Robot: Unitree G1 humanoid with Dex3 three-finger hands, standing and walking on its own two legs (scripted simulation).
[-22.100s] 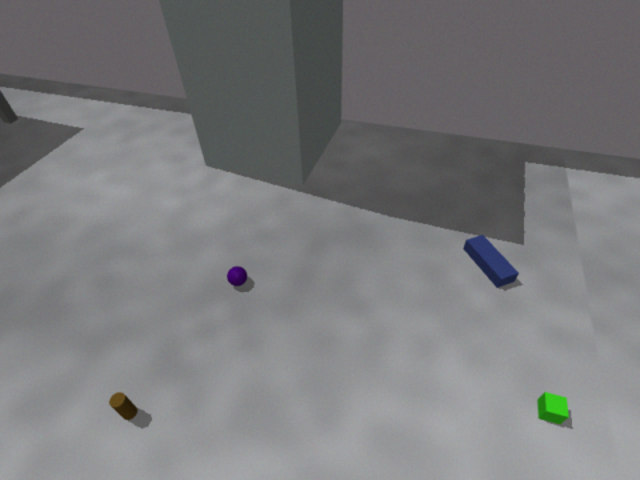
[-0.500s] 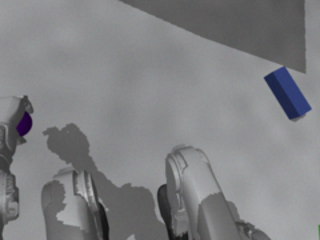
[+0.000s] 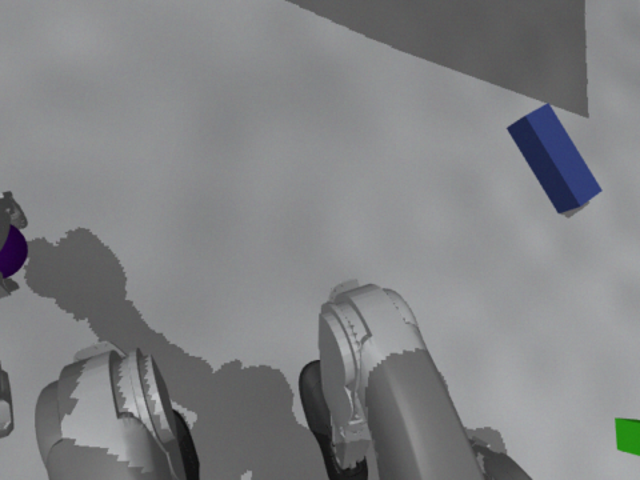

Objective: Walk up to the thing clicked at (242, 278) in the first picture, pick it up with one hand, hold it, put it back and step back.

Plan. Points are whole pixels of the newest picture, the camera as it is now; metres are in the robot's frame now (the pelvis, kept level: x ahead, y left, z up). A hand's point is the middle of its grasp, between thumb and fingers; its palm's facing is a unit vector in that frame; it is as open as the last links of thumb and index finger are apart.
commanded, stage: rest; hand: left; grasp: from above
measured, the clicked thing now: out of the picture +0.45 +0.32 -0.22
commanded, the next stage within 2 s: open in 1.30 s
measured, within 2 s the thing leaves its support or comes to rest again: rests again in 0.88 s
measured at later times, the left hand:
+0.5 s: hand (2, 261) +0.44 +0.31 -0.24, palm faces -0.45 -0.14 -0.88, open 9.6 cm
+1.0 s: hand (11, 260) +0.44 +0.31 -0.25, palm faces -0.46 -0.14 -0.88, open 9.6 cm
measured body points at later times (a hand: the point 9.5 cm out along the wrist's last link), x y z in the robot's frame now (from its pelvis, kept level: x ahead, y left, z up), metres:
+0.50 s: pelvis +0.00 +0.00 -0.01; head +0.27 +0.10 +0.34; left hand +0.45 +0.32 -0.18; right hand +0.06 -0.26 -0.09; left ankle +0.07 +0.13 -0.28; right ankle +0.10 -0.11 -0.28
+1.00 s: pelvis +0.00 +0.01 -0.01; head +0.27 +0.11 +0.33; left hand +0.46 +0.31 -0.20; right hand +0.04 -0.26 -0.08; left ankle +0.07 +0.13 -0.28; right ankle +0.10 -0.11 -0.28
